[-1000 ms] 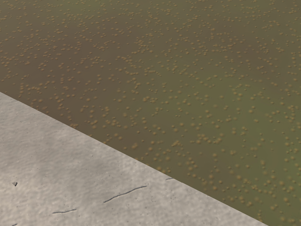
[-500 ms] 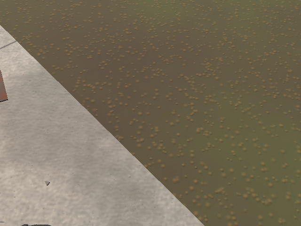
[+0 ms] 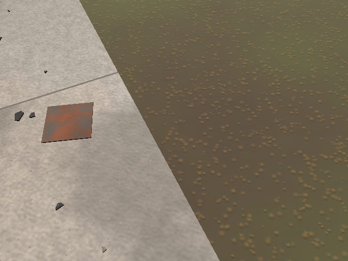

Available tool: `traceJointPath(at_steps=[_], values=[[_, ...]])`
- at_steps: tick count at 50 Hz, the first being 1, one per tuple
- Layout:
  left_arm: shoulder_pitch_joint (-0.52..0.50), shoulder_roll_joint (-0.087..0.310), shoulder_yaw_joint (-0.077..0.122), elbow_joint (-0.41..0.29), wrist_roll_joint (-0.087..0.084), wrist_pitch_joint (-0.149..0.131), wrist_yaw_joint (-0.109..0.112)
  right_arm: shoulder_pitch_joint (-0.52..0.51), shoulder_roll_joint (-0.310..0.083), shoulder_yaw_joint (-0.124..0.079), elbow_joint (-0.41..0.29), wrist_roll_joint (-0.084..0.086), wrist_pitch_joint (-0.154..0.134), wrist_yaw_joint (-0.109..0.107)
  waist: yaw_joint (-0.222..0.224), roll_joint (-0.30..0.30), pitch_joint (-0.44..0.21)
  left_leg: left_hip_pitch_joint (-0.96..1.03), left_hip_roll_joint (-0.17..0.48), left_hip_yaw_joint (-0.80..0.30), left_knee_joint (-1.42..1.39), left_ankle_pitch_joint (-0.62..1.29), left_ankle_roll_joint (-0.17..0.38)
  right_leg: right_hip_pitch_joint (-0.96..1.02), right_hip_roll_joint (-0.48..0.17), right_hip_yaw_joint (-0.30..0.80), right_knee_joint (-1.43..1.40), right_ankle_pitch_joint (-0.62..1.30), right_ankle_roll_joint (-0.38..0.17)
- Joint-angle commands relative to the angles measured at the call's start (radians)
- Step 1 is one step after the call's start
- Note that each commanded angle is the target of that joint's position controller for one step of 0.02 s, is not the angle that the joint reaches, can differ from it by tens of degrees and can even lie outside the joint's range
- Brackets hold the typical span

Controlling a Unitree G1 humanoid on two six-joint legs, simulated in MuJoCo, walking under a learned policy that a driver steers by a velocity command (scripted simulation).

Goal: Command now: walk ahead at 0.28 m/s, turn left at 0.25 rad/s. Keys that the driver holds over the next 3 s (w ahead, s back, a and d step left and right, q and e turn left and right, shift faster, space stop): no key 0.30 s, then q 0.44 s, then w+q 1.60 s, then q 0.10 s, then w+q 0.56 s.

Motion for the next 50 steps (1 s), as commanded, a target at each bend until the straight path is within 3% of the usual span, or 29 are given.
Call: traceJointPath(at_steps=[1,4,6,7,8,9,10,11,12,13,14,17,22,25,26,27,28,29,31,33,37,42,44,45,46,47,48,49,50], values=[[-0.09,0.181,0.039,-0.062,-0.012,-0.003,0.01,-0.054,-0.005,0.01,-0.068,-0.006,-0.022,0.013,-0.027,-0.149,-0.038,0.087,-0.01,0.066,-0.196,0.149,-0.016,-0.011,-0.206,0.078,-0.083,0.609,-0.151],[-0.048,0.196,0.039,-0.032,-0.027,0.013,0.013,-0.093,-0.03,0.001,-0.073,0.0,-0.022,0.026,-0.02,-0.164,-0.063,0.173,-0.039,0.069,-0.321,0.214,0.008,0.031,-0.223,0.079,-0.029,0.597,-0.127],[-0.074,0.2,0.039,-0.028,-0.04,0.017,0.016,-0.036,-0.058,-0.015,-0.055,-0.008,-0.024,0.027,-0.074,-0.154,-0.089,0.298,-0.061,0.075,-0.44,0.274,0.052,0.034,-0.218,0.078,0.065,0.6,-0.094],[-0.061,0.177,0.032,-0.021,-0.038,0.015,0.016,0.027,-0.091,-0.031,-0.03,-0.016,-0.023,0.019,-0.104,-0.127,-0.124,0.422,-0.073,0.081,-0.489,0.345,0.08,0.006,-0.184,0.059,0.161,0.599,-0.066],[-0.038,0.139,0.016,-0.026,-0.014,0.009,0.015,0.098,-0.154,-0.047,-0.019,-0.026,-0.02,0.007,-0.127,-0.049,-0.191,0.59,0.031,-0.011,-0.47,0.669,0.119,-0.085,-0.129,0.017,0.312,0.412,-0.012],[0.069,0.054,-0.021,-0.042,0.024,0.005,0.006,0.126,-0.195,-0.042,-0.029,-0.056,-0.008,-0.006,-0.083,0.169,-0.323,0.874,0.302,-0.321,-0.403,1.001,0.295,-0.342,-0.035,0.013,0.613,-0.214,0.061],[0.097,0.077,-0.022,-0.015,0.006,0.018,0.001,0.123,-0.116,-0.019,-0.019,-0.033,0.001,-0.001,-0.09,0.178,-0.427,0.832,0.354,-0.408,-0.443,0.876,0.373,-0.348,-0.042,0.129,0.74,-0.479,0.081],[0.035,0.145,-0.003,-0.022,-0.019,0.035,0.0,0.074,-0.083,-0.01,-0.015,-0.017,0.004,0.008,-0.098,0.117,-0.325,0.731,0.287,-0.337,-0.485,0.711,0.339,-0.388,-0.068,0.141,0.791,-0.462,0.088],[-0.018,0.142,-0.001,-0.029,-0.022,0.049,0.007,0.016,-0.065,-0.003,-0.009,-0.013,0.001,0.013,-0.084,0.079,-0.236,0.649,0.24,-0.277,-0.51,0.593,0.295,-0.425,-0.086,0.129,0.78,-0.432,0.086],[-0.039,0.137,0.001,-0.026,-0.011,0.065,0.019,-0.038,-0.06,0.001,-0.007,-0.013,-0.002,0.017,-0.067,0.052,-0.176,0.543,0.212,-0.235,-0.541,0.521,0.267,-0.406,-0.103,0.132,0.731,-0.39,0.094],[-0.033,0.136,0.003,-0.023,-0.004,0.082,0.029,-0.087,-0.066,-0.001,-0.004,-0.018,-0.002,0.017,-0.037,0.068,-0.149,0.433,0.184,-0.189,-0.575,0.455,0.245,-0.328,-0.112,0.132,0.669,-0.34,0.104],[-0.023,0.112,0.0,-0.014,0.004,0.103,0.049,-0.134,-0.107,-0.021,0.009,-0.029,0.007,0.011,-0.022,0.107,-0.123,0.292,0.131,-0.138,-0.611,0.356,0.249,-0.197,-0.067,0.084,0.538,-0.25,0.114],[-0.105,0.113,0.004,-0.048,0.003,0.104,0.058,-0.118,-0.134,-0.038,0.033,-0.005,0.025,-0.011,-0.053,0.093,-0.109,0.289,0.139,-0.231,-0.626,0.119,0.25,-0.189,-0.035,0.1,0.41,-0.142,0.077],[-0.069,0.107,0.008,-0.043,0.011,0.089,0.045,-0.139,-0.119,-0.036,0.037,0.013,0.042,-0.025,-0.008,0.072,-0.1,0.229,0.089,-0.239,-0.566,0.069,0.191,-0.064,-0.014,0.076,0.195,-0.002,0.033],[-0.037,0.147,0.019,-0.045,0.021,0.085,0.045,-0.118,-0.092,-0.03,0.04,0.015,0.046,-0.029,0.0,0.014,-0.102,0.161,0.043,-0.208,-0.488,0.021,0.138,0.014,-0.091,0.139,0.11,0.026,-0.002],[-0.038,0.248,0.045,-0.048,0.035,0.09,0.05,-0.117,-0.038,-0.022,0.018,0.012,0.045,-0.029,-0.028,-0.214,-0.07,0.02,-0.094,-0.047,-0.3,-0.145,0.062,0.029,-0.276,0.321,0.019,0.043,-0.096],[-0.079,0.247,0.047,-0.068,0.052,0.087,0.047,-0.119,-0.085,-0.035,0.007,0.004,0.04,-0.031,-0.008,-0.341,-0.058,0.001,-0.147,0.037,-0.059,-0.34,0.019,-0.061,-0.441,0.503,-0.067,0.141,-0.235],[-0.133,0.195,0.029,-0.097,0.056,0.076,0.053,-0.092,-0.141,-0.062,0.025,0.007,0.04,-0.028,-0.028,-0.261,-0.061,0.009,-0.115,-0.035,0.123,-0.337,0.006,-0.067,-0.426,0.466,-0.056,0.229,-0.259],[-0.238,0.154,0.021,-0.118,0.025,0.065,0.057,-0.001,-0.135,-0.075,0.077,0.015,0.061,-0.034,-0.085,-0.185,-0.057,-0.024,-0.099,-0.035,0.235,-0.239,-0.023,-0.017,-0.329,0.29,0.003,0.327,-0.176],[-0.228,0.142,0.018,-0.111,0.009,0.068,0.06,-0.012,-0.096,-0.066,0.074,0.013,0.077,-0.034,-0.071,-0.165,-0.048,-0.038,-0.084,-0.008,0.218,-0.176,-0.057,0.02,-0.298,0.197,0.018,0.399,-0.16],[-0.184,0.175,0.036,-0.091,0.009,0.091,0.068,-0.091,-0.051,-0.041,0.014,0.021,0.081,-0.012,-0.018,-0.209,-0.073,0.034,-0.04,0.064,-0.003,-0.137,-0.084,0.087,-0.302,0.113,0.021,0.399,-0.173],[-0.161,0.236,0.063,-0.069,-0.021,0.08,0.041,-0.107,-0.079,-0.039,-0.023,0.019,0.082,0.022,-0.006,-0.222,-0.049,0.205,-0.029,0.153,-0.235,-0.137,-0.005,-0.007,-0.343,0.112,-0.07,-0.11,-0.163],[-0.192,0.227,0.063,-0.062,-0.038,0.072,0.03,-0.027,-0.078,-0.045,0.012,0.019,0.074,0.031,-0.063,-0.196,-0.037,0.348,-0.05,0.192,-0.392,-0.058,0.046,-0.079,-0.333,0.071,-0.026,-0.19,-0.129],[-0.188,0.195,0.055,-0.054,-0.037,0.069,0.026,0.053,-0.09,-0.055,0.051,0.022,0.07,0.028,-0.094,-0.162,-0.05,0.477,-0.077,0.205,-0.439,-0.054,0.071,-0.152,-0.306,0.025,0.055,-0.215,-0.099],[-0.186,0.136,0.037,-0.053,-0.023,0.064,0.018,0.179,-0.131,-0.078,0.097,0.033,0.066,0.019,-0.14,-0.057,-0.09,0.663,-0.051,0.117,-0.482,-0.081,0.116,-0.277,-0.253,-0.054,0.263,-0.229,-0.047],[-0.258,0.052,0.009,-0.122,0.015,0.054,0.011,0.279,-0.262,-0.11,0.102,0.03,0.055,0.003,-0.167,0.247,-0.096,0.828,0.22,-0.363,-0.588,-0.162,0.266,-0.62,-0.105,-0.143,0.702,-0.39,0.055],[-0.343,0.098,0.019,-0.17,-0.011,0.026,0.012,0.256,-0.256,-0.095,0.069,0.007,0.014,0.02,-0.19,0.186,-0.081,0.774,0.318,-0.654,-0.712,-0.302,0.405,-0.794,-0.024,0.068,0.85,-0.42,0.056],[-0.363,0.15,0.033,-0.178,-0.039,0.007,0.004,0.208,-0.187,-0.072,0.066,0.004,-0.013,0.023,-0.167,0.128,-0.013,0.747,0.309,-0.582,-0.741,-0.322,0.382,-0.835,-0.078,0.121,0.865,-0.332,0.033],[-0.334,0.174,0.041,-0.159,-0.038,-0.009,-0.002,0.168,-0.135,-0.054,0.063,0.012,-0.03,0.018,-0.135,0.107,0.03,0.714,0.263,-0.482,-0.737,-0.264,0.339,-0.818,-0.105,0.126,0.83,-0.217,0.019]])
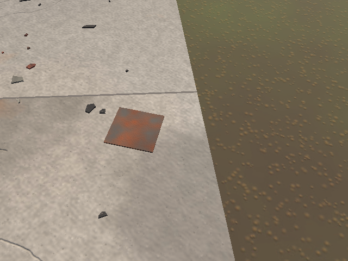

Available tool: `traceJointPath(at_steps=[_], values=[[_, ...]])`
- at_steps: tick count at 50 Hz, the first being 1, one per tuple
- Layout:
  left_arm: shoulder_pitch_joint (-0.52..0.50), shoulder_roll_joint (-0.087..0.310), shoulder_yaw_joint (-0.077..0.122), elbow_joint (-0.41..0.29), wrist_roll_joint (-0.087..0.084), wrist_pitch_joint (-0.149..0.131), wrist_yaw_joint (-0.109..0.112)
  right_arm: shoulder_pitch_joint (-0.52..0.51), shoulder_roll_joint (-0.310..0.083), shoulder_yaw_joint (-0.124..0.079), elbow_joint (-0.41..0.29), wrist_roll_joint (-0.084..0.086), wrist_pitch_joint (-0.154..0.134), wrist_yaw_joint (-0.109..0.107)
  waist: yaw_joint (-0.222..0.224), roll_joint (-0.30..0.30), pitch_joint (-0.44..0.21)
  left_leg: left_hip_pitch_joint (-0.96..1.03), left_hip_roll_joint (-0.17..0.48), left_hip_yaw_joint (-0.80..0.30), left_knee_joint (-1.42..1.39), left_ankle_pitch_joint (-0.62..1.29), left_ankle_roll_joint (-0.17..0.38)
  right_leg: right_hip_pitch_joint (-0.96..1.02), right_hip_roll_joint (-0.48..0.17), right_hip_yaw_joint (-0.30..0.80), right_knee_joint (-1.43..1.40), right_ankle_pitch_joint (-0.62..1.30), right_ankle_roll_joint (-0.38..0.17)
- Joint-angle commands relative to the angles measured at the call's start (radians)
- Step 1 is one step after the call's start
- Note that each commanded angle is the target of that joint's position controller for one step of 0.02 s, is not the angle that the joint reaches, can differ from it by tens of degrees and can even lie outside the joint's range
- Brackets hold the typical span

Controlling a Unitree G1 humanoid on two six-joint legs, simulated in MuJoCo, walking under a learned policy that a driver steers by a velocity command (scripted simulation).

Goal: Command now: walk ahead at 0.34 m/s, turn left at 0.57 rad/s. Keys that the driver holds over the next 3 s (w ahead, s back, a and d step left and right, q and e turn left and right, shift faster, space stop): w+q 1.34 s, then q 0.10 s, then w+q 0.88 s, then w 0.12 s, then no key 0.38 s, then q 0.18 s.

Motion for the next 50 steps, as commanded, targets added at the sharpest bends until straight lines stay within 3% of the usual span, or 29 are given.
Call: traceJointPath(at_steps=[1,2,3,6,10,12,16,18,19,20,21,22,23,24,25,26,29,31,35,40,42,43,44,45,46,47,48,49,50], values=[[-0.163,0.126,0.026,-0.129,0.009,-0.076,-0.01,0.083,-0.139,-0.027,-0.035,0.004,-0.054,-0.012,-0.06,0.159,0.051,0.328,0.304,-0.509,-0.37,-0.089,0.218,-0.509,-0.018,0.096,0.107,0.12,-0.02],[-0.153,0.126,0.029,-0.121,0.025,-0.083,-0.011,0.064,-0.133,-0.021,-0.04,0.002,-0.052,-0.02,-0.043,0.162,0.054,0.3,0.27,-0.447,-0.376,0.009,0.197,-0.464,-0.021,0.096,0.047,0.187,-0.011],[-0.15,0.115,0.029,-0.116,0.028,-0.086,-0.015,0.064,-0.131,-0.018,-0.046,-0.006,-0.051,-0.027,-0.036,0.167,0.044,0.281,0.246,-0.409,-0.385,0.082,0.184,-0.424,-0.009,0.088,0.009,0.248,0.0],[-0.188,0.065,0.015,-0.126,0.024,-0.083,-0.019,0.098,-0.153,-0.024,-0.042,-0.008,-0.052,-0.046,-0.043,0.133,0.041,0.235,0.2,-0.318,-0.386,0.228,0.167,-0.364,0.033,0.068,-0.172,0.389,0.033],[-0.3,0.025,-0.004,-0.17,0.012,-0.085,-0.035,0.157,-0.172,-0.031,-0.022,-0.001,-0.049,-0.055,-0.085,0.155,0.069,0.127,0.17,-0.283,-0.375,0.237,0.14,-0.233,0.083,0.057,-0.397,0.525,0.047],[-0.333,0.03,-0.005,-0.191,0.006,-0.09,-0.044,0.188,-0.172,-0.032,-0.007,0.006,-0.047,-0.055,-0.094,0.15,0.08,0.125,0.186,-0.311,-0.353,0.234,0.134,-0.202,0.088,0.074,-0.447,0.541,0.037],[-0.279,0.077,0.009,-0.191,0.005,-0.102,-0.047,0.182,-0.18,-0.041,0.0,0.007,-0.036,-0.061,-0.054,0.177,0.063,0.194,0.229,-0.377,-0.267,0.347,0.104,-0.114,0.087,0.098,-0.495,0.468,-0.005],[-0.125,0.122,0.034,-0.157,0.007,-0.106,-0.034,0.158,-0.165,-0.036,-0.011,-0.002,-0.028,-0.056,0.024,0.195,-0.033,0.186,0.176,-0.358,-0.094,0.589,0.071,0.11,0.116,0.055,-0.528,0.417,-0.051],[0.027,0.157,0.048,-0.135,0.018,-0.107,-0.025,0.138,-0.133,-0.022,-0.032,-0.012,-0.026,-0.05,0.1,0.174,-0.171,0.083,0.115,-0.327,0.126,0.553,0.036,0.377,0.038,0.115,-0.5,0.407,-0.102],[0.179,0.238,0.066,-0.118,0.04,-0.101,-0.016,0.237,-0.04,0.004,-0.057,-0.015,-0.031,-0.048,0.093,-0.047,-0.377,-0.221,-0.013,-0.24,0.498,0.199,-0.031,0.776,-0.212,0.466,-0.502,0.236,-0.224],[0.187,0.193,0.052,-0.101,0.034,-0.098,-0.03,0.294,-0.047,0.013,-0.064,0.019,-0.041,-0.048,0.057,-0.3,-0.444,-0.423,-0.054,-0.234,0.716,-0.262,-0.052,0.855,-0.34,0.844,-0.675,0.027,-0.294],[0.119,0.109,0.029,-0.114,0.02,-0.091,-0.025,0.222,-0.151,-0.013,-0.051,0.036,-0.041,-0.046,0.065,-0.169,-0.263,-0.506,0.023,-0.235,0.797,-0.195,-0.055,0.711,-0.309,0.741,-0.717,-0.101,-0.253],[0.065,0.076,0.02,-0.119,0.018,-0.08,-0.017,0.13,-0.177,-0.018,-0.067,0.027,-0.039,-0.045,0.064,-0.078,-0.141,-0.504,0.067,-0.182,0.784,-0.116,-0.051,0.559,-0.273,0.576,-0.723,-0.031,-0.219],[0.023,0.061,0.014,-0.109,0.024,-0.075,-0.014,0.084,-0.16,-0.017,-0.078,0.013,-0.038,-0.043,0.039,-0.024,-0.056,-0.47,0.103,-0.161,0.737,-0.061,-0.05,0.412,-0.232,0.457,-0.749,0.092,-0.208],[-0.001,0.042,0.008,-0.103,0.033,-0.077,-0.01,0.074,-0.144,-0.02,-0.08,0.005,-0.033,-0.04,0.014,-0.035,-0.023,-0.426,0.135,-0.162,0.69,-0.027,-0.045,0.323,-0.199,0.372,-0.774,0.169,-0.198],[-0.016,0.043,0.009,-0.097,0.036,-0.081,-0.008,0.092,-0.119,-0.017,-0.077,0.009,-0.024,-0.036,-0.005,-0.057,-0.009,-0.38,0.151,-0.155,0.667,-0.01,-0.044,0.264,-0.181,0.309,-0.803,0.208,-0.195],[-0.019,0.066,0.02,-0.072,0.024,-0.099,-0.009,0.06,-0.07,-0.004,-0.101,0.007,-0.006,-0.034,-0.016,-0.036,0.03,-0.41,0.173,-0.137,0.585,0.032,-0.056,0.211,-0.194,0.193,-0.868,0.309,-0.224],[-0.008,0.093,0.029,-0.061,0.023,-0.102,-0.008,0.027,-0.068,0.0,-0.117,-0.001,-0.006,-0.029,-0.012,-0.014,0.033,-0.445,0.179,-0.135,0.506,0.125,-0.067,0.238,-0.202,0.128,-0.885,0.369,-0.236],[0.004,0.119,0.034,-0.05,0.018,-0.088,-0.005,-0.082,-0.055,0.01,-0.14,0.0,-0.023,-0.001,0.025,0.007,0.054,-0.401,0.159,-0.071,0.264,0.33,-0.063,0.271,-0.156,-0.042,-0.878,0.467,-0.195],[0.077,0.171,0.05,-0.022,-0.009,-0.057,-0.006,-0.196,-0.071,0.007,-0.197,0.003,-0.021,0.026,0.053,0.007,0.086,-0.379,0.122,-0.001,0.097,0.273,-0.017,0.414,-0.197,-0.114,-0.823,0.558,-0.157],[0.075,0.202,0.058,-0.023,-0.021,-0.041,-0.004,-0.141,-0.111,-0.015,-0.201,-0.004,-0.014,0.027,0.003,-0.02,0.027,-0.267,0.054,0.056,0.078,0.163,0.024,0.463,-0.197,-0.152,-0.666,0.893,-0.136],[0.062,0.204,0.057,-0.026,-0.027,-0.032,-0.002,-0.02,-0.148,-0.038,-0.173,-0.003,-0.011,0.024,-0.073,-0.016,-0.042,-0.104,0.003,0.088,0.041,0.161,0.054,0.437,-0.175,-0.185,-0.486,1.026,-0.115],[0.075,0.17,0.042,-0.032,-0.019,-0.029,0.002,0.166,-0.214,-0.076,-0.119,0.004,-0.003,0.011,-0.161,0.014,-0.139,0.175,-0.039,0.075,0.016,0.191,0.093,0.303,-0.135,-0.209,-0.237,0.988,-0.077],[0.12,0.061,0.005,-0.067,0.03,-0.035,0.002,0.254,-0.321,-0.102,-0.1,0.015,0.005,-0.01,-0.138,0.239,-0.209,0.476,0.183,-0.309,-0.018,0.142,0.193,-0.051,-0.043,-0.212,0.13,0.352,-0.017],[0.129,0.017,-0.022,-0.118,0.027,-0.067,-0.004,0.208,-0.357,-0.092,-0.151,0.012,-0.018,0.0,-0.074,0.333,-0.378,0.636,0.359,-0.873,-0.213,-0.123,0.366,-0.318,0.13,0.023,0.38,-0.146,0.01],[0.005,0.127,0.003,-0.134,-0.014,-0.092,-0.012,0.196,-0.252,-0.062,-0.152,0.005,-0.039,0.012,-0.138,0.176,-0.315,0.604,0.35,-0.809,-0.284,-0.136,0.303,-0.425,0.073,0.13,0.413,-0.067,-0.009],[-0.034,0.128,0.0,-0.151,-0.027,-0.108,-0.017,0.17,-0.219,-0.05,-0.139,-0.001,-0.052,0.013,-0.117,0.163,-0.193,0.487,0.319,-0.669,-0.281,-0.062,0.268,-0.449,0.036,0.116,0.355,0.023,-0.032],[-0.029,0.113,-0.003,-0.137,-0.005,-0.114,-0.008,0.103,-0.193,-0.04,-0.143,-0.001,-0.057,0.011,-0.07,0.078,-0.13,0.348,0.275,-0.561,-0.271,0.048,0.234,-0.39,-0.008,0.12,0.266,0.097,-0.032],[-0.018,0.12,0.003,-0.128,0.017,-0.111,-0.004,0.046,-0.163,-0.029,-0.153,-0.007,-0.057,0.006,-0.033,0.086,-0.094,0.239,0.24,-0.48,-0.279,0.162,0.219,-0.32,-0.033,0.126,0.186,0.146,-0.026]])
Over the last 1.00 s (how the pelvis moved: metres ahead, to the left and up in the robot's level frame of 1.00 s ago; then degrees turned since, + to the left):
0.15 0.08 -0.01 21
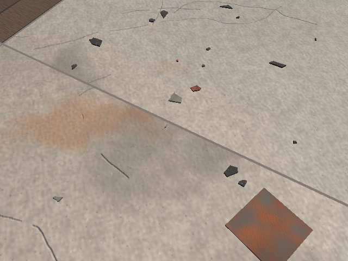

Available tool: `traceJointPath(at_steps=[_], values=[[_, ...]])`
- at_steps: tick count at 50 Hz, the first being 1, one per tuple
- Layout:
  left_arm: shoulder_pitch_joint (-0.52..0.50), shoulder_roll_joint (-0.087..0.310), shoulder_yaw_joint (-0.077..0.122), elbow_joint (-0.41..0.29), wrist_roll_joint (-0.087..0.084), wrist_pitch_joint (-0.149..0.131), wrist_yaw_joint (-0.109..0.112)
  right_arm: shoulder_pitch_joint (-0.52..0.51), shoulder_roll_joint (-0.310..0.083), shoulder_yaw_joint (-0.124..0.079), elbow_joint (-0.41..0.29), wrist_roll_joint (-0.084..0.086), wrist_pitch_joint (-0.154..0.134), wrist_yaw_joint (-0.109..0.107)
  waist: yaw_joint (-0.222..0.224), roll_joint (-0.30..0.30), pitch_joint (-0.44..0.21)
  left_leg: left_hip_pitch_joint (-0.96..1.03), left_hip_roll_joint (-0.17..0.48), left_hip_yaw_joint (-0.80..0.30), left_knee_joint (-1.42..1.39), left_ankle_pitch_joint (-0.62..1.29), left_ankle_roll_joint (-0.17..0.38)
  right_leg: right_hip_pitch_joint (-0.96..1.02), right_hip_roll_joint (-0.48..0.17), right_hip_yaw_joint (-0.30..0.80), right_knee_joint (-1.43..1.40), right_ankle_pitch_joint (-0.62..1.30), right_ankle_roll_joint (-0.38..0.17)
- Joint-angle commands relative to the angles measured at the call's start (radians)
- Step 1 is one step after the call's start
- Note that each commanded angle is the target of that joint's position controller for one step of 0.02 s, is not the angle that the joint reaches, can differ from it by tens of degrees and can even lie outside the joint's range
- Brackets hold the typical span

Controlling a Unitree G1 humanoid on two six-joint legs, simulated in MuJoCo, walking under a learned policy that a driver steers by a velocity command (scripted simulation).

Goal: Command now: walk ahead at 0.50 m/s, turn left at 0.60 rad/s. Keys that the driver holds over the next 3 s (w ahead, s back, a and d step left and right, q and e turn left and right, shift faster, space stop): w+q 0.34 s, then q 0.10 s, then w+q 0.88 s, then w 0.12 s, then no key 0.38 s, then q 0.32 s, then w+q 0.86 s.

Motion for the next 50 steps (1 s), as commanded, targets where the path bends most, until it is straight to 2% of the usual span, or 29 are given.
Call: traceJointPath(at_steps=[1,4,6,9,12,16,17,18,19,20,21,22,23,24,26,27,29,31,36,39,41,43,44,45,46,47,48,49,50], values=[[-0.023,0.128,0.028,-0.096,0.022,-0.03,0.002,0.042,-0.127,-0.032,-0.067,-0.018,-0.024,-0.013,-0.006,0.076,-0.157,0.342,0.251,-0.424,-0.328,0.071,0.2,-0.299,-0.065,0.074,-0.043,0.114,-0.006],[-0.03,0.093,0.02,-0.095,0.037,-0.004,0.0,0.046,-0.139,-0.035,-0.054,-0.014,-0.03,-0.031,0.006,0.057,-0.133,0.238,0.22,-0.337,-0.356,0.219,0.214,-0.26,-0.046,0.045,-0.161,0.18,0.04],[-0.106,0.069,0.01,-0.117,0.038,0.002,0.001,0.072,-0.154,-0.039,-0.036,-0.011,-0.028,-0.044,-0.016,0.054,-0.098,0.207,0.192,-0.292,-0.36,0.214,0.196,-0.273,-0.026,0.039,-0.306,0.295,0.065],[-0.217,0.043,-0.003,-0.142,0.03,-0.003,-0.008,0.108,-0.161,-0.041,-0.013,-0.005,-0.021,-0.054,-0.06,0.081,-0.069,0.165,0.15,-0.259,-0.349,0.113,0.151,-0.203,0.023,0.034,-0.535,0.47,0.075],[-0.278,0.059,0.0,-0.165,0.016,-0.014,-0.02,0.155,-0.166,-0.044,0.016,0.003,-0.015,-0.055,-0.084,0.09,-0.057,0.179,0.171,-0.31,-0.312,0.049,0.135,-0.151,0.05,0.05,-0.633,0.517,0.062],[-0.227,0.104,0.022,-0.161,0.013,-0.028,-0.027,0.156,-0.152,-0.045,0.03,0.003,-0.002,-0.06,-0.048,0.136,-0.068,0.273,0.208,-0.415,-0.19,0.066,0.107,-0.09,0.054,0.07,-0.685,0.37,0.012],[-0.163,0.111,0.03,-0.145,0.013,-0.032,-0.024,0.144,-0.14,-0.042,0.028,0.002,0.003,-0.059,-0.013,0.146,-0.086,0.269,0.191,-0.418,-0.141,0.098,0.091,-0.007,0.062,0.049,-0.715,0.35,-0.008],[-0.072,0.14,0.047,-0.128,0.028,-0.037,-0.016,0.136,-0.105,-0.03,0.021,-0.002,0.005,-0.057,0.035,0.131,-0.145,0.245,0.126,-0.378,0.003,0.179,0.05,0.147,0.037,0.056,-0.739,0.375,-0.042],[0.057,0.201,0.06,-0.126,0.05,-0.039,-0.007,0.15,-0.051,-0.009,-0.006,-0.021,0.007,-0.058,0.075,0.01,-0.305,0.131,0.05,-0.297,0.294,0.033,-0.001,0.404,-0.138,0.213,-0.7,0.476,-0.099],[0.103,0.262,0.073,-0.101,0.063,-0.024,-0.012,0.315,-0.003,0.004,-0.022,0.009,0.003,-0.059,-0.006,-0.337,-0.429,-0.214,-0.088,-0.194,0.621,-0.478,-0.08,0.699,-0.371,0.672,-0.786,0.476,-0.285],[0.083,0.164,0.054,-0.121,0.034,-0.016,-0.017,0.31,-0.122,-0.017,0.004,0.014,0.006,-0.065,0.012,-0.22,-0.392,-0.303,-0.003,-0.23,0.751,-0.447,-0.104,0.663,-0.38,0.729,-0.817,0.38,-0.275],[0.036,0.1,0.035,-0.138,0.031,-0.007,-0.009,0.193,-0.177,-0.035,-0.008,0.009,0.017,-0.066,0.039,-0.124,-0.281,-0.316,0.027,-0.203,0.78,-0.374,-0.121,0.547,-0.336,0.537,-0.815,0.456,-0.24],[-0.001,0.076,0.025,-0.137,0.034,0.004,-0.007,0.14,-0.18,-0.039,-0.018,0.0,0.027,-0.069,0.028,-0.047,-0.229,-0.286,0.071,-0.162,0.753,-0.309,-0.126,0.435,-0.287,0.394,-0.825,0.478,-0.213],[-0.02,0.066,0.022,-0.125,0.032,0.01,-0.005,0.105,-0.168,-0.042,-0.034,-0.006,0.033,-0.066,0.015,-0.052,-0.173,-0.271,0.106,-0.148,0.703,-0.259,-0.123,0.338,-0.246,0.312,-0.854,0.445,-0.201],[-0.025,0.067,0.023,-0.104,0.034,0.006,0.0,0.108,-0.109,-0.032,-0.04,0.008,0.046,-0.054,0.0,-0.115,-0.121,-0.208,0.141,-0.113,0.623,-0.186,-0.108,0.223,-0.188,0.211,-0.955,0.265,-0.188],[-0.021,0.074,0.026,-0.094,0.03,0.001,0.002,0.096,-0.085,-0.026,-0.047,0.009,0.049,-0.051,0.002,-0.122,-0.106,-0.213,0.146,-0.098,0.586,-0.173,-0.107,0.212,-0.19,0.187,-0.99,0.237,-0.198],[-0.003,0.097,0.036,-0.074,0.026,-0.007,0.007,0.046,-0.065,-0.019,-0.07,0.003,0.046,-0.047,0.013,-0.09,-0.091,-0.257,0.165,-0.099,0.508,-0.135,-0.106,0.238,-0.218,0.156,-1.027,0.261,-0.219],[0.008,0.115,0.044,-0.057,0.024,-0.009,0.008,0.013,-0.059,-0.015,-0.08,-0.002,0.04,-0.042,0.021,-0.061,-0.098,-0.291,0.177,-0.102,0.437,-0.066,-0.107,0.288,-0.234,0.113,-1.04,0.304,-0.225],[0.02,0.145,0.051,-0.026,0.019,0.003,0.006,-0.094,-0.04,-0.004,-0.097,0.004,0.021,-0.015,0.056,-0.049,-0.057,-0.26,0.171,-0.049,0.217,0.119,-0.093,0.323,-0.203,-0.055,-1.05,0.389,-0.186],[0.058,0.167,0.058,-0.003,0.009,0.016,0.003,-0.168,-0.033,0.001,-0.122,0.006,0.019,0.0,0.081,-0.048,-0.026,-0.237,0.159,-0.003,0.12,0.114,-0.075,0.365,-0.213,-0.11,-1.039,0.408,-0.171],[0.075,0.185,0.064,0.009,-0.003,0.028,0.002,-0.198,-0.041,-0.001,-0.14,0.006,0.021,0.01,0.08,-0.055,-0.012,-0.226,0.146,0.021,0.08,0.057,-0.052,0.407,-0.231,-0.133,-1.014,0.457,-0.159],[0.067,0.213,0.072,0.012,-0.015,0.039,0.005,-0.175,-0.067,-0.014,-0.147,0.001,0.025,0.014,0.042,-0.075,-0.037,-0.144,0.104,0.061,0.047,-0.031,-0.016,0.436,-0.237,-0.172,-0.919,0.703,-0.137],[0.059,0.226,0.076,0.011,-0.022,0.045,0.008,-0.114,-0.094,-0.029,-0.135,-0.003,0.03,0.013,-0.003,-0.084,-0.083,-0.038,0.062,0.092,0.023,-0.057,0.009,0.431,-0.225,-0.204,-0.807,0.882,-0.122],[0.043,0.218,0.072,0.008,-0.029,0.05,0.011,0.026,-0.134,-0.056,-0.095,-0.002,0.033,0.008,-0.088,-0.063,-0.156,0.169,0.013,0.115,-0.044,-0.004,0.044,0.367,-0.192,-0.251,-0.616,0.972,-0.094],[0.054,0.176,0.055,-0.004,-0.008,0.047,0.016,0.223,-0.205,-0.093,-0.037,0.006,0.043,-0.008,-0.173,-0.005,-0.252,0.483,0.034,0.02,-0.058,0.017,0.092,0.155,-0.151,-0.261,-0.346,0.797,-0.049],[0.09,0.037,0.009,-0.072,0.045,0.03,0.011,0.229,-0.331,-0.113,-0.035,0.019,0.04,-0.023,-0.086,0.291,-0.287,0.766,0.303,-0.508,-0.125,-0.108,0.249,-0.308,0.016,-0.233,0.014,-0.064,0.022],[0.026,0.08,0.007,-0.092,0.02,-0.005,0.002,0.233,-0.278,-0.088,-0.08,0.01,0.014,-0.014,-0.124,0.219,-0.434,0.825,0.398,-0.834,-0.273,-0.265,0.335,-0.444,0.077,0.029,0.167,-0.201,0.019],[-0.062,0.15,0.025,-0.118,-0.021,-0.026,-0.008,0.202,-0.203,-0.064,-0.065,0.001,-0.006,-0.007,-0.138,0.148,-0.304,0.757,0.377,-0.692,-0.299,-0.182,0.287,-0.533,0.028,0.057,0.163,-0.102,0.001],[-0.059,0.141,0.019,-0.117,-0.017,-0.039,-0.009,0.162,-0.173,-0.054,-0.061,0.002,-0.015,-0.007,-0.099,0.109,-0.231,0.633,0.334,-0.57,-0.292,-0.095,0.253,-0.492,-0.011,0.057,0.079,-0.018,-0.014]])
Over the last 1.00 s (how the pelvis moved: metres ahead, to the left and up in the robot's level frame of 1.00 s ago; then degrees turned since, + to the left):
0.47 0.16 -0.01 36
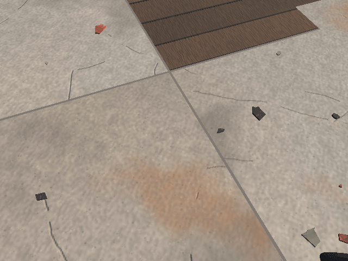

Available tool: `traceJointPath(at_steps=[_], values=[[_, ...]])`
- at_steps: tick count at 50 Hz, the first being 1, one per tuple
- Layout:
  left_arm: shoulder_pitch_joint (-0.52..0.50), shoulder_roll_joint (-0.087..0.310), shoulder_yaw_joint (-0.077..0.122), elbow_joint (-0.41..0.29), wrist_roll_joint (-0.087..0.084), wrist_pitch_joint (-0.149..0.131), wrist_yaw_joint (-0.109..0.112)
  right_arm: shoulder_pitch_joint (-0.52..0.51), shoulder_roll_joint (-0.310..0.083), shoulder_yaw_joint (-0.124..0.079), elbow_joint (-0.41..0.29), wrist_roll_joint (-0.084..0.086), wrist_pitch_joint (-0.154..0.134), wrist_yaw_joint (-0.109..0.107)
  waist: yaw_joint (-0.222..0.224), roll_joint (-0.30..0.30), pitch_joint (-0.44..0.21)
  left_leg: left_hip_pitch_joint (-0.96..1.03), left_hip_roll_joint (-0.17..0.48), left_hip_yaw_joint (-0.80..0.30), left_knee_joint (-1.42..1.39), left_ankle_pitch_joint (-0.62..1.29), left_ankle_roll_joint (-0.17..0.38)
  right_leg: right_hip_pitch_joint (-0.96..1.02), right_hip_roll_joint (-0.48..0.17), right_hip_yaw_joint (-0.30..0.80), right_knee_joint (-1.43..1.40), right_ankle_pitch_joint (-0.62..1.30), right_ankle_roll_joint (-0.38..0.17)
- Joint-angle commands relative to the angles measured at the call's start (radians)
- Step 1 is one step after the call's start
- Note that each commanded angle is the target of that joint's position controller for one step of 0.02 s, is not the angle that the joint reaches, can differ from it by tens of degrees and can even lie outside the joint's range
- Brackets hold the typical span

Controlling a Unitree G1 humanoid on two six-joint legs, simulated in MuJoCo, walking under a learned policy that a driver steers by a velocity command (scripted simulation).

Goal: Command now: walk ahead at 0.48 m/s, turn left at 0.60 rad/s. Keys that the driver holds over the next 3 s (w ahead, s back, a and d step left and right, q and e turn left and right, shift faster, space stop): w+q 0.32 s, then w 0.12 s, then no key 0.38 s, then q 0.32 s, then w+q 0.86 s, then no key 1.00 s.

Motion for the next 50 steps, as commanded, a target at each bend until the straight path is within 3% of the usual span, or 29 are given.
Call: traceJointPath(at_steps=[1,2,3,5,10,14,16,18,19,20,21,22,23,24,25,27,29,31,36,38,39,40,41,42,43,45,47,50], values=[[-0.101,0.121,0.014,-0.136,0.013,-0.068,-0.002,0.159,-0.142,-0.045,-0.02,-0.003,-0.03,-0.007,-0.087,0.055,-0.171,0.52,0.278,-0.497,-0.329,0.025,0.23,-0.512,-0.039,0.118,0.078,0.1,-0.023],[-0.086,0.128,0.019,-0.128,0.027,-0.062,-0.002,0.112,-0.12,-0.035,-0.033,-0.013,-0.032,-0.011,-0.053,0.071,-0.146,0.428,0.25,-0.442,-0.347,0.119,0.22,-0.442,-0.056,0.125,0.02,0.144,-0.015],[-0.076,0.126,0.02,-0.125,0.031,-0.052,-0.005,0.089,-0.119,-0.032,-0.039,-0.02,-0.033,-0.016,-0.033,0.081,-0.135,0.367,0.238,-0.423,-0.367,0.171,0.221,-0.397,-0.054,0.121,-0.01,0.168,-0.003],[-0.077,0.096,0.013,-0.122,0.04,-0.035,-0.007,0.088,-0.133,-0.035,-0.027,-0.018,-0.038,-0.027,-0.021,0.061,-0.119,0.282,0.217,-0.365,-0.383,0.269,0.228,-0.358,-0.036,0.097,-0.091,0.209,0.028],[-0.264,0.028,-0.016,-0.169,0.034,-0.031,-0.014,0.16,-0.169,-0.046,0.021,-0.008,-0.031,-0.052,-0.087,0.078,-0.055,0.163,0.132,-0.27,-0.38,0.163,0.158,-0.261,0.038,0.081,-0.463,0.512,0.056],[-0.317,0.063,-0.005,-0.194,0.018,-0.041,-0.025,0.221,-0.16,-0.047,0.061,0.003,-0.026,-0.054,-0.102,0.095,-0.053,0.215,0.167,-0.358,-0.312,0.073,0.129,-0.203,0.059,0.123,-0.577,0.543,0.032],[-0.295,0.085,0.007,-0.193,0.017,-0.047,-0.026,0.22,-0.154,-0.047,0.068,0.002,-0.02,-0.057,-0.084,0.12,-0.057,0.262,0.188,-0.411,-0.252,0.08,0.115,-0.177,0.058,0.132,-0.593,0.459,0.007],[-0.179,0.1,0.023,-0.16,0.021,-0.054,-0.023,0.214,-0.124,-0.038,0.074,-0.005,-0.012,-0.055,-0.029,0.139,-0.095,0.279,0.167,-0.403,-0.157,0.17,0.087,-0.037,0.067,0.088,-0.634,0.419,-0.035],[-0.073,0.13,0.037,-0.143,0.034,-0.06,-0.019,0.224,-0.075,-0.02,0.073,-0.013,-0.013,-0.051,0.018,0.113,-0.185,0.244,0.112,-0.352,0.01,0.203,0.053,0.143,0.009,0.125,-0.629,0.417,-0.079],[0.054,0.204,0.054,-0.13,0.057,-0.061,-0.013,0.309,-0.017,0.001,0.058,-0.009,-0.017,-0.051,0.025,-0.068,-0.345,-0.002,0.007,-0.248,0.332,0.014,-0.016,0.487,-0.193,0.421,-0.637,0.318,-0.199],[0.135,0.209,0.064,-0.083,0.037,-0.048,-0.026,0.384,-0.024,0.008,0.062,0.011,-0.025,-0.054,0.014,-0.328,-0.41,-0.235,-0.054,-0.194,0.597,-0.373,-0.061,0.619,-0.329,0.832,-0.787,0.041,-0.309],[0.094,0.127,0.04,-0.094,0.014,-0.045,-0.028,0.323,-0.113,-0.012,0.072,0.019,-0.027,-0.054,0.031,-0.191,-0.28,-0.335,-0.003,-0.234,0.693,-0.332,-0.065,0.536,-0.313,0.822,-0.834,-0.124,-0.285],[0.034,0.089,0.028,-0.105,0.021,-0.036,-0.023,0.214,-0.135,-0.017,0.059,0.011,-0.026,-0.054,0.036,-0.104,-0.165,-0.337,0.026,-0.205,0.707,-0.263,-0.069,0.408,-0.278,0.662,-0.833,0.003,-0.255],[-0.022,0.071,0.02,-0.109,0.035,-0.031,-0.02,0.148,-0.127,-0.016,0.043,-0.005,-0.027,-0.057,0.015,-0.051,-0.092,-0.303,0.047,-0.179,0.669,-0.219,-0.073,0.276,-0.241,0.533,-0.834,0.242,-0.247],[-0.055,0.049,0.011,-0.107,0.043,-0.033,-0.018,0.13,-0.116,-0.02,0.04,-0.019,-0.026,-0.058,-0.013,-0.046,-0.073,-0.257,0.074,-0.173,0.614,-0.195,-0.078,0.2,-0.212,0.436,-0.826,0.494,-0.243],[-0.066,0.03,0.002,-0.09,0.043,-0.039,-0.018,0.168,-0.074,-0.013,0.055,-0.021,-0.017,-0.055,-0.051,-0.076,-0.103,-0.153,0.091,-0.142,0.506,-0.201,-0.093,0.138,-0.168,0.295,-0.818,0.828,-0.237],[-0.07,0.052,0.005,-0.065,0.035,-0.041,-0.014,0.156,-0.027,0.004,0.053,-0.027,-0.01,-0.057,-0.058,-0.09,-0.121,-0.112,0.088,-0.103,0.359,-0.16,-0.113,0.121,-0.156,0.213,-0.827,1.002,-0.251],[-0.082,0.088,0.014,-0.051,0.027,-0.027,-0.005,0.13,-0.003,0.018,0.052,-0.031,-0.008,-0.053,-0.055,-0.096,-0.158,-0.024,0.089,-0.076,0.207,-0.034,-0.119,0.1,-0.138,0.145,-0.834,1.032,-0.242],[-0.035,0.108,0.014,-0.008,0.01,0.006,0.004,0.022,-0.036,0.011,0.04,-0.027,-0.005,-0.036,-0.016,-0.096,-0.161,0.087,0.056,-0.057,-0.016,0.137,-0.098,0.127,-0.135,0.122,-0.804,0.854,-0.208],[-0.053,0.104,0.009,0.001,-0.001,0.014,0.005,0.029,-0.044,0.004,0.046,-0.035,-0.007,-0.034,-0.042,-0.086,-0.149,0.173,0.042,-0.042,-0.143,0.203,-0.065,0.111,-0.127,0.132,-0.749,0.737,-0.177],[-0.031,0.081,0.0,0.012,0.001,0.013,0.004,0.041,-0.064,-0.004,0.053,-0.041,-0.008,-0.038,-0.049,-0.066,-0.15,0.247,0.052,-0.059,-0.212,0.278,-0.04,0.092,-0.098,0.13,-0.707,0.668,-0.143],[0.001,0.047,-0.013,0.014,0.025,0.005,0.002,0.06,-0.119,-0.016,0.047,-0.05,-0.007,-0.048,-0.044,0.01,-0.192,0.366,0.155,-0.156,-0.206,0.581,-0.004,0.043,-0.048,0.095,-0.628,0.546,-0.087],[0.106,-0.004,-0.033,0.021,0.053,-0.003,-0.004,0.052,-0.147,-0.016,0.037,-0.062,0.005,-0.057,0.015,0.155,-0.269,0.518,0.303,-0.304,-0.138,0.794,0.11,-0.076,0.022,0.045,-0.531,0.203,-0.028],[0.088,-0.006,-0.039,0.024,0.049,0.009,0.002,0.052,-0.066,0.004,0.046,-0.05,0.018,-0.054,-0.014,0.187,-0.302,0.479,0.336,-0.359,-0.151,0.698,0.185,-0.072,0.032,0.051,-0.478,0.007,0.006],[0.031,0.029,-0.031,0.002,0.039,0.025,0.009,0.031,-0.05,0.01,0.051,-0.038,0.024,-0.047,-0.021,0.18,-0.262,0.432,0.303,-0.379,-0.181,0.534,0.183,-0.099,0.037,0.054,-0.462,-0.018,0.02],[-0.024,0.065,-0.016,-0.014,0.038,0.056,0.029,0.005,-0.111,-0.01,0.051,-0.033,0.027,-0.038,-0.033,0.184,-0.196,0.356,0.281,-0.415,-0.229,0.379,0.165,-0.154,0.056,0.057,-0.404,-0.025,0.033],[-0.019,0.094,-0.002,-0.02,0.034,0.078,0.04,0.004,-0.165,-0.031,0.051,-0.034,0.02,-0.04,-0.039,0.188,-0.179,0.294,0.307,-0.454,-0.265,0.394,0.184,-0.177,0.061,0.089,-0.249,-0.087,0.044],[-0.018,0.071,0.005,-0.019,0.025,0.085,0.048,-0.032,-0.15,-0.037,0.051,-0.022,0.02,-0.054,-0.024,0.14,-0.185,0.225,0.271,-0.405,-0.275,0.374,0.169,-0.174,0.058,0.101,-0.199,-0.046,0.05]])
Over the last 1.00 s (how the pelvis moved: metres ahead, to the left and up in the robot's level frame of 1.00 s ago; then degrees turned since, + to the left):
0.48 0.10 0.00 35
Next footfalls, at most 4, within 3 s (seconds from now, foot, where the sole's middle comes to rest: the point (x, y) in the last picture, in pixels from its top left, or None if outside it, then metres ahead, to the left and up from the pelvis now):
0.38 right None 0.41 -0.10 -0.76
0.80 left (138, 244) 0.48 0.16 -0.76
1.16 right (203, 236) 0.52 -0.08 -0.76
1.72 left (105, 231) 0.52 0.29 -0.76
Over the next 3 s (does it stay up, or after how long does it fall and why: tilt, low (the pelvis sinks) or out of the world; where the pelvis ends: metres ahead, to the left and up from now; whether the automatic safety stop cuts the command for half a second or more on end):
stays up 0.72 0.49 0.01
